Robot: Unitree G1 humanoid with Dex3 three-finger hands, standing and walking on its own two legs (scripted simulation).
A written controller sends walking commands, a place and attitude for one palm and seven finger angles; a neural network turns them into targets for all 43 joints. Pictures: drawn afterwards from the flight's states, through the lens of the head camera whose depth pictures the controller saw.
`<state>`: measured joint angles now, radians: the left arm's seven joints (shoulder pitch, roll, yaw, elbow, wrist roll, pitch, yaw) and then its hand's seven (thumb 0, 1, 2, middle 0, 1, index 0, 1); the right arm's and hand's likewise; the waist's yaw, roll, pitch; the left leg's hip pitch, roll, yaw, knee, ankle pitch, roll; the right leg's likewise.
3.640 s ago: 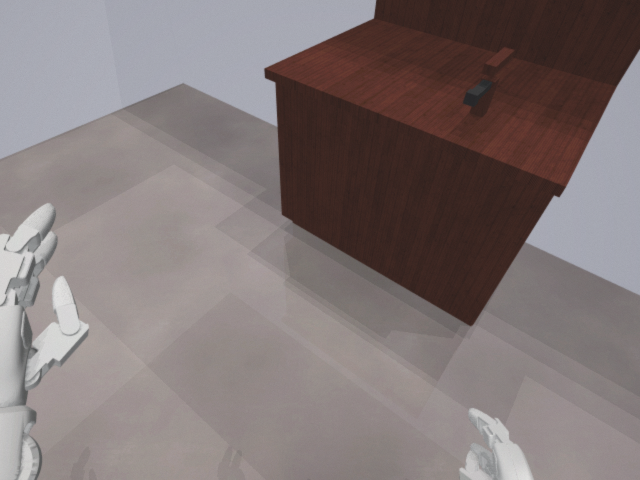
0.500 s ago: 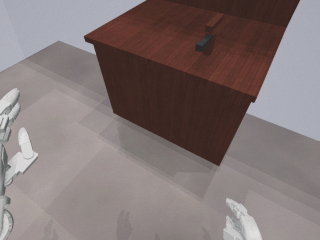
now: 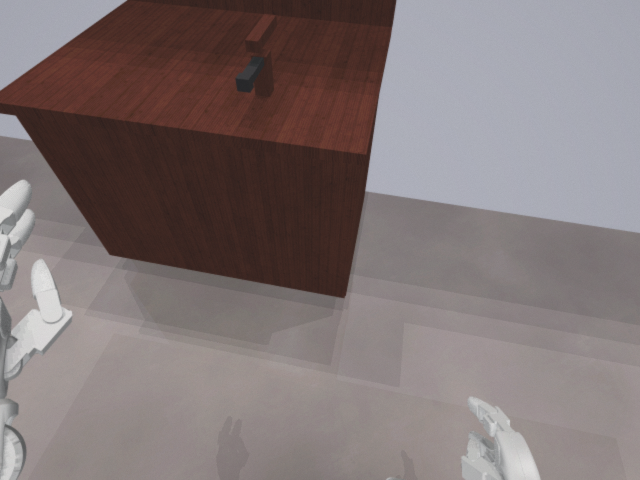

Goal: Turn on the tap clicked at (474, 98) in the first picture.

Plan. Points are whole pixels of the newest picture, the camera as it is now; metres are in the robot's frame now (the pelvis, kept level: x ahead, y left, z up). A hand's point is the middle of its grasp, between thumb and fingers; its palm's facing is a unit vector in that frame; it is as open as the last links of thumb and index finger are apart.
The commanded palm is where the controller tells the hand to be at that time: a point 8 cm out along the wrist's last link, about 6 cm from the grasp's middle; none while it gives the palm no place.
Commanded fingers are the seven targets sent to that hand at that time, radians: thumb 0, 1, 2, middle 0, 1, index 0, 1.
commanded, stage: turn to face it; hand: left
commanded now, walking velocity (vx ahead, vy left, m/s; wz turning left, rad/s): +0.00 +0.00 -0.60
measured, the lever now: (244, 82) +0.82 +0.23 +0.06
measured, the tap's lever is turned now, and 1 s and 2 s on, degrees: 0 0 0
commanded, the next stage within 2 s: take the last steps up to it in 0.76 s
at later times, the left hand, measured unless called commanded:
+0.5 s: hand (185, 319) +0.22 +0.14 +0.18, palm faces +0.16 -0.90 -0.42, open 7.4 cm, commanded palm +0.18 +0.19 +0.18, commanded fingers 0.00 0.90 0.90 -0.20 -0.30 -0.20 -0.30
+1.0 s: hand (280, 372) +0.18 +0.05 +0.18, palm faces -0.03 -0.87 -0.50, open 7.4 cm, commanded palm +0.15 +0.13 +0.18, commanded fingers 0.00 0.90 0.90 -0.20 -0.30 -0.20 -0.30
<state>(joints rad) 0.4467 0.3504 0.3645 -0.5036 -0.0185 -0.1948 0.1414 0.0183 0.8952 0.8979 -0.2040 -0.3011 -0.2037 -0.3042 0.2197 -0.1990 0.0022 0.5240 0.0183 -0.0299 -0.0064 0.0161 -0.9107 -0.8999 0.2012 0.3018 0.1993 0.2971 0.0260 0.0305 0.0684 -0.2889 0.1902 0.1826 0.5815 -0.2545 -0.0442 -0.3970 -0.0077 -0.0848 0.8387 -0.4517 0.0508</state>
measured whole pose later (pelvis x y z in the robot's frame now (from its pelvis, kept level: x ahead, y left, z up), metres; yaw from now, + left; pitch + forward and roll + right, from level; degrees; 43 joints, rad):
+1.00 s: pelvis -0.11 -0.06 +0.00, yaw -24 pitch +1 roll +1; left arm 0.54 0.41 0.38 -0.56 -0.02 -0.22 0.15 0.02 0.89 0.90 -0.21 -0.30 -0.21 -0.31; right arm 0.22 -0.24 -0.01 0.61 0.01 -0.02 -0.05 0.02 -0.91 -0.90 0.20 0.30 0.20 0.30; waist -0.03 0.00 0.04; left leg -0.34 0.05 0.08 0.70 -0.41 -0.02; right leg -0.33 0.02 -0.06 0.53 -0.21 -0.06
